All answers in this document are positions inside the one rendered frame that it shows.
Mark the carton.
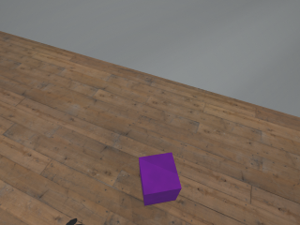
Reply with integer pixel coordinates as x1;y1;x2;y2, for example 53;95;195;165
139;152;182;206

